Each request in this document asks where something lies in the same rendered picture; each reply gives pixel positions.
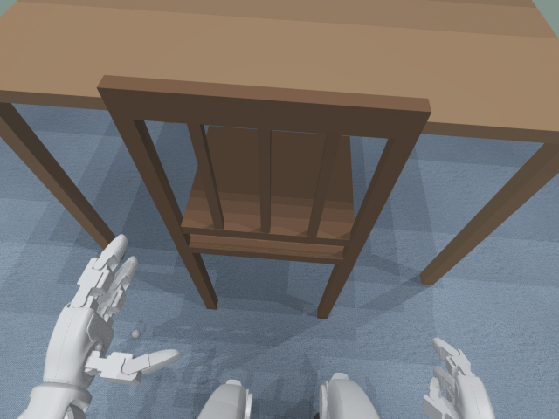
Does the left robot forearm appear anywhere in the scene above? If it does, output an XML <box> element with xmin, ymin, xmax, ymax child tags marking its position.
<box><xmin>17</xmin><ymin>382</ymin><xmax>93</xmax><ymax>419</ymax></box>

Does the right robot hand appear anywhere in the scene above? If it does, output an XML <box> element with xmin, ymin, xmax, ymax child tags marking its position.
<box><xmin>424</xmin><ymin>338</ymin><xmax>495</xmax><ymax>419</ymax></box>

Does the left robot hand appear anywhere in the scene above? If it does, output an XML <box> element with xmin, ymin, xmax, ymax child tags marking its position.
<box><xmin>43</xmin><ymin>234</ymin><xmax>181</xmax><ymax>389</ymax></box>

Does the table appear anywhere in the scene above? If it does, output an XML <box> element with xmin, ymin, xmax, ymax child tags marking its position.
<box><xmin>0</xmin><ymin>0</ymin><xmax>559</xmax><ymax>285</ymax></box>

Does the chair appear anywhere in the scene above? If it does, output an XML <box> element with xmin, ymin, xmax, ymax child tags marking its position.
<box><xmin>97</xmin><ymin>75</ymin><xmax>431</xmax><ymax>319</ymax></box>

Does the robot left thigh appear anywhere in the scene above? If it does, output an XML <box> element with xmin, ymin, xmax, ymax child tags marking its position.
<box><xmin>197</xmin><ymin>384</ymin><xmax>253</xmax><ymax>419</ymax></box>

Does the robot right shin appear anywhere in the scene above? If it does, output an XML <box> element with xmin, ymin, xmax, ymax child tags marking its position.
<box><xmin>331</xmin><ymin>373</ymin><xmax>349</xmax><ymax>381</ymax></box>

